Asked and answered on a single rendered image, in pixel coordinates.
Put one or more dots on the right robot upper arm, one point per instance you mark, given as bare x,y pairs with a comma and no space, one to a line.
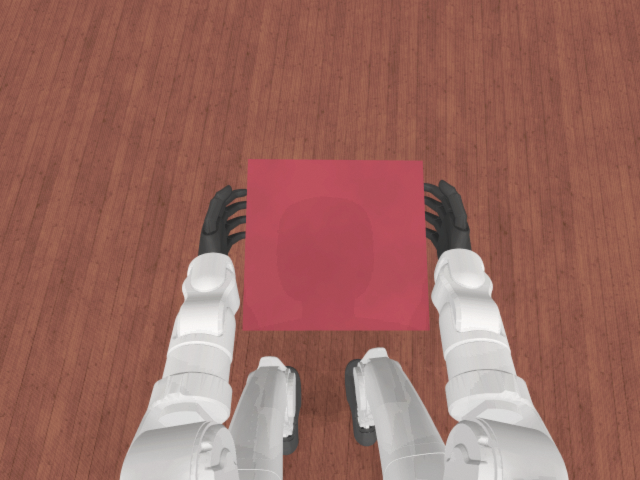
482,449

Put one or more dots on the left robot forearm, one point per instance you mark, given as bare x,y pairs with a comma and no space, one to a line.
194,387

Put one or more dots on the right robot hand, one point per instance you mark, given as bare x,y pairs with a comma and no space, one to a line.
453,231

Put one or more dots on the right robot forearm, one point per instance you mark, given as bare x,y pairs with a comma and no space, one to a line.
482,378

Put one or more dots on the carton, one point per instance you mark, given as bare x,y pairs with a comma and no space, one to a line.
335,245

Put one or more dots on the left robot hand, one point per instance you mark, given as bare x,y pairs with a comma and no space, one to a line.
215,230

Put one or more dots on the robot right shin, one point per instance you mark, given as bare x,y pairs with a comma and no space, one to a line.
363,419

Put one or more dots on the left robot upper arm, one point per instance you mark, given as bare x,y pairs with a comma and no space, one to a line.
197,451

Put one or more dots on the robot right foot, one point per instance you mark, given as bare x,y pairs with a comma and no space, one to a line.
365,436

